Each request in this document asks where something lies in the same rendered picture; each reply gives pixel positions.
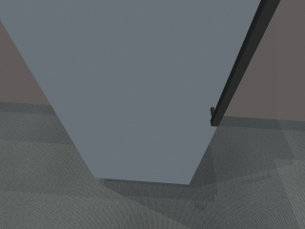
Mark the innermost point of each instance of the handle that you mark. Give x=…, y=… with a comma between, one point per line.
x=262, y=18

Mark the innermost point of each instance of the fridge door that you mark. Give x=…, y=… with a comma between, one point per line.
x=132, y=81

